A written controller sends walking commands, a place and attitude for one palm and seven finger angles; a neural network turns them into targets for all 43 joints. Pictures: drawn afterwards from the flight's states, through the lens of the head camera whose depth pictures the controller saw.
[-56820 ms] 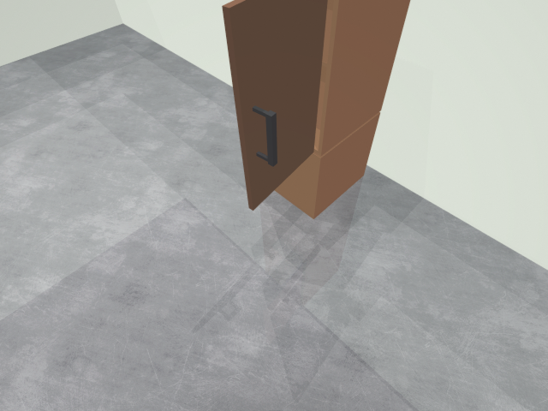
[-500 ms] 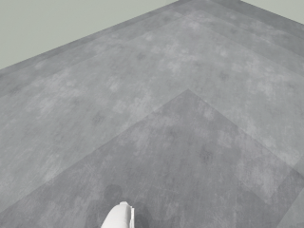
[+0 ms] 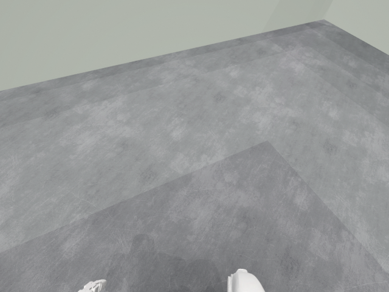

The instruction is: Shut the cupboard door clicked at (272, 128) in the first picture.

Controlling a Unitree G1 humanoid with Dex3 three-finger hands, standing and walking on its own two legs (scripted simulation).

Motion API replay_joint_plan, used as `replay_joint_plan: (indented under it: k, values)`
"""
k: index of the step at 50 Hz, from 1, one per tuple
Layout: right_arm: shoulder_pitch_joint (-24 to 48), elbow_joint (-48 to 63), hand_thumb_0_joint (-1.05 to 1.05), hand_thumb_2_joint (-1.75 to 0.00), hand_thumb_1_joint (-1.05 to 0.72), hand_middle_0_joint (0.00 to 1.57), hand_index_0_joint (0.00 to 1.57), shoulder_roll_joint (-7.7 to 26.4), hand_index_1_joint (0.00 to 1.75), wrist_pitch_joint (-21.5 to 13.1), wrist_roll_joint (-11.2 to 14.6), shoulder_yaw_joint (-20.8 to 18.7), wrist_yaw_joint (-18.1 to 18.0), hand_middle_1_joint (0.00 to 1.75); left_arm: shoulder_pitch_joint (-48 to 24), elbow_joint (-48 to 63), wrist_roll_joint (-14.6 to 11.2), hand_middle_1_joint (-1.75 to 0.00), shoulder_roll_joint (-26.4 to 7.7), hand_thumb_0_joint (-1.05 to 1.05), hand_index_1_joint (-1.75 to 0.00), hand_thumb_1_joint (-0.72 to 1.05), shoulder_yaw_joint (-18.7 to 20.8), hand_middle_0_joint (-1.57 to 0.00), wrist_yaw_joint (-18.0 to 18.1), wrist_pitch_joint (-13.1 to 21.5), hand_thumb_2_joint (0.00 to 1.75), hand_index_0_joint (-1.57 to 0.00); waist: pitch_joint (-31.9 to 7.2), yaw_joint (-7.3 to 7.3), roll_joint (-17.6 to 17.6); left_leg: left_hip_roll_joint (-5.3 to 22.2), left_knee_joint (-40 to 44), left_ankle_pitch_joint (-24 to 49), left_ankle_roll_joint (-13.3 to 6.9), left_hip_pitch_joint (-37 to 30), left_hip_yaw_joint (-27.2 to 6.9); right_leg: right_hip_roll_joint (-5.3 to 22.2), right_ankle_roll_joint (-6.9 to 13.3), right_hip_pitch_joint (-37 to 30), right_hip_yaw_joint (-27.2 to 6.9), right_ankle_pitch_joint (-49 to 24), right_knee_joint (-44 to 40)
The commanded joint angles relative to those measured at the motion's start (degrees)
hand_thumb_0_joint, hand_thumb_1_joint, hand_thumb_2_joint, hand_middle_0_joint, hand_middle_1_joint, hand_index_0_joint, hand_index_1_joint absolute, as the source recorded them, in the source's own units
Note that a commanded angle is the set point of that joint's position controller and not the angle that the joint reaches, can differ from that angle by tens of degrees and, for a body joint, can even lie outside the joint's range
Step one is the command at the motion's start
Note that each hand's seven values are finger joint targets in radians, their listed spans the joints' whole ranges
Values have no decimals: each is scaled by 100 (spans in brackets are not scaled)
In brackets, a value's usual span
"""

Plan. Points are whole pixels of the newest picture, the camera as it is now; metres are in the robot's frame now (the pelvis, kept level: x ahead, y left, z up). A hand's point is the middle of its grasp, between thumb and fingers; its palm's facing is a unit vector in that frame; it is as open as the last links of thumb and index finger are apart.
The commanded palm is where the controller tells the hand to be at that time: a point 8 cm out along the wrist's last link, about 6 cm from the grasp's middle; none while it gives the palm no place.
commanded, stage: turn to face it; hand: left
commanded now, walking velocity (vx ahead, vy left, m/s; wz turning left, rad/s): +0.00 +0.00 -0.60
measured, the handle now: out of the picture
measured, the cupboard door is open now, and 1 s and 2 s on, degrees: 33 33 33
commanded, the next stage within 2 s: none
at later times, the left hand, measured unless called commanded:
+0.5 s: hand (139, 262) +0.21 +0.14 -0.17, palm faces -0.20 -0.95 -0.23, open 7.3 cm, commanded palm none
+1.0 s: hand (149, 199) +0.38 +0.15 -0.17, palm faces -0.53 -0.82 -0.23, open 7.4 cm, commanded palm none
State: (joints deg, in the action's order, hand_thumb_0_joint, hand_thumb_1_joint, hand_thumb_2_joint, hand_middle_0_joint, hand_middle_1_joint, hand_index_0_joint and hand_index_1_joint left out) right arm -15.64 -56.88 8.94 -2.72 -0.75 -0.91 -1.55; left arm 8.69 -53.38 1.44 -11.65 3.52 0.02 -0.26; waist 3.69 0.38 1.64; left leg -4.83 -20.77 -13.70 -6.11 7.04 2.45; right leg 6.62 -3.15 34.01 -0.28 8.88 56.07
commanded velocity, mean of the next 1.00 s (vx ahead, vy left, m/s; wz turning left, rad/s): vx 0.00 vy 0.00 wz -0.60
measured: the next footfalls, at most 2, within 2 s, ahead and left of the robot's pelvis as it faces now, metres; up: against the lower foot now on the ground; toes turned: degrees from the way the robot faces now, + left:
right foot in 0.20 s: +0.16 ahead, -0.13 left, +0.00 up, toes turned -10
left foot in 0.66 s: +0.24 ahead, +0.10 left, +0.00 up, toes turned -21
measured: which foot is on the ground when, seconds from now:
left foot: down 0.00-0.20, up 0.22-0.64, down 0.66-1.00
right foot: up 0.00-0.18, down 0.20-0.66, up 0.68-1.00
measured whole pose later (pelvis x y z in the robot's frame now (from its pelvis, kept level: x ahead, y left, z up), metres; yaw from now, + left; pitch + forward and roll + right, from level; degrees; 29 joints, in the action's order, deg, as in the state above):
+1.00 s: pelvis +0.17 +0.01 +0.00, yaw -35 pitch +1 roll -2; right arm -12.0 -50.6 11.7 0.6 -1.5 -1.3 -1.8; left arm 8.3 -50.7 1.2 -16.7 5.9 -2.0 -5.3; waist 5.9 0.0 0.9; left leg 7.4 -28.0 -17.7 -0.1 11.1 11.9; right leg 2.4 -3.5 25.7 1.6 24.0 55.5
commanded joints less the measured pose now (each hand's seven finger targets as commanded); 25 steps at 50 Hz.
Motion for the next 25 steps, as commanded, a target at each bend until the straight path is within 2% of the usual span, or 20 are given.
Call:
replay_joint_plan:
  k: [1, 3, 5, 7, 8, 9, 10, 11, 12, 13, 14, 15, 17, 18, 20, 25]
  values:
    - [-551, -17, 0, -90, -90, 20, 20, 701, 30, -81, -49, -157, -76, 30, 270, 71, -24, -30, -116, 0, -30, 90, -49, -20, 22, 14, 90, -20, -170, -18, -664, 1625, 258, 4387, -12, -450, -385, -249, 183, -393, 174, -151, -851]
    - [-652, -105, 0, -90, -90, 20, 20, 721, 30, -30, -66, -174, -105, 30, 65, 136, -19, -30, -134, 0, -30, 90, -44, -20, 14, -9, 90, -20, -27, 77, -772, 1779, 92, 4537, -84, -575, -279, -352, 278, -493, 272, 21, -1198]
    - [-630, -158, 0, -90, -90, 20, 20, 765, 30, 37, -87, -197, -143, 30, -38, 211, -15, -30, -182, 0, -30, 90, -4, -20, -9, -17, 90, -20, 52, 89, -756, 1972, -176, 4644, -172, -750, -244, -437, 373, -570, 350, 311, -1506]
    - [-525, -128, 0, -90, -90, 20, 20, 835, 30, 91, -64, -224, -175, 30, 248, 195, -13, -30, -234, 0, -30, 90, 42, -20, -18, -23, 90, -20, -71, -61, -690, 2059, -699, 4839, -117, -672, -165, -546, 465, -1125, 392, 361, -1792]
    - [-421, -92, 0, -90, -90, 20, 20, 878, 30, 108, -31, -242, -177, 30, 632, 120, -9, -30, -291, 0, -30, 90, 77, -20, -19, -14, 90, -20, -232, -254, -565, 2007, -1160, 4821, -19, -521, -50, -611, 506, -1643, 408, 94, -2056]
    - [-251, -27, 0, -90, -90, 20, 20, 923, 30, 115, 24, -280, -162, 30, 1177, -26, 8, -30, -424, 0, -30, 90, 132, -20, -13, 18, 90, -20, -445, -514, -372, 1787, -1913, 4500, 147, -166, 97, -599, 585, -2363, 288, -676, -2492]
    - [-236, 75, 0, -90, -90, 20, 20, 820, 30, 115, 89, -301, -144, 30, 1725, -166, 50, -30, -774, 0, -30, 90, 220, -20, 25, 90, 90, -20, -926, -669, 444, 1147, -3389, 2783, 462, 743, 410, 239, 1070, -3416, -860, -2993, -2700]
    - [-245, 215, 0, -90, -90, 20, 20, 621, 30, 103, 100, -292, -109, 30, 1956, -256, -7, -30, -1116, 0, -30, 90, 265, -20, 68, 132, 90, -20, -1166, -574, 1193, 178, -4938, -2023, 800, 2047, 591, 1592, 1909, -4151, -2523, -5456, -3140]
    - [-179, 237, 0, -90, -90, 20, 20, 678, 30, 193, 71, -266, -151, 30, 1693, -147, -69, -30, -1036, 0, -30, 90, 239, -20, 145, 104, 90, -20, -1125, -464, 852, 409, -5301, -2228, 775, 2234, -354, 1647, 2164, -3926, -2696, -4984, -3335]
    - [32, 280, 0, -90, -90, 20, 20, 625, 30, 230, 64, -264, -128, 30, 1256, -29, -54, -30, -885, 0, -30, 90, 233, -20, 190, 67, 90, -20, -887, -370, 763, 604, -5338, -1902, 771, 2491, -472, 1383, 2063, -3653, -2470, -4251, -3458]
    - [181, 259, 0, -90, -90, 20, 20, 628, 30, 277, 46, -276, -101, 30, 842, 94, -73, -30, -734, 0, -30, 90, 223, -20, 227, 21, 90, -20, -719, -227, 301, 810, -5233, -1552, 794, 2442, -528, 1143, 1880, -3173, -2109, -3438, -3531]
    - [252, 291, 0, -90, -90, 20, 20, 586, 30, 332, 22, -259, -68, 30, 656, 176, -67, -30, -693, 0, -30, 90, 195, -20, 226, 25, 90, -20, -623, -140, 30, 851, -5044, -1305, 841, 2298, -502, 897, 1723, -2733, -1787, -3070, -3586]
    - [168, 323, 0, -90, -90, 20, 20, 479, 30, 427, -13, -246, -23, 30, 516, 230, -36, -30, -676, 0, -30, 90, 207, -20, 207, 66, 90, -20, -697, 1, 7, 832, -4644, -1007, 911, 2090, -422, 637, 1521, -2385, -1486, -2652, -3652]
    - [129, 343, 0, -90, -90, 20, 20, 479, 30, 453, -25, -246, -15, 30, 503, 229, -26, -30, -706, 0, -30, 90, 219, -20, 193, 70, 90, -20, -782, 25, 59, 820, -4456, -916, 942, 2105, -396, 562, 1471, -2434, -1459, -2463, -3654]
    - [227, 434, 0, -90, -90, 20, 20, 481, 30, 462, -31, -264, -2, 30, 575, 198, -14, -30, -776, 0, -30, 90, 248, -20, 159, 64, 90, -20, -855, -16, 180, 778, -4093, -779, 986, 2186, -355, 415, 1396, -2578, -1467, -2363, -3606]
    - [771, 783, 0, -90, -90, 20, 20, 626, 30, 412, 11, -277, -29, 30, 686, 250, 19, -30, -934, 0, -30, 90, 329, -20, 81, 3, 90, -20, -792, -162, 667, 712, -3151, -915, 1049, 2182, -328, 386, 1425, -2710, -1794, -2501, -3396]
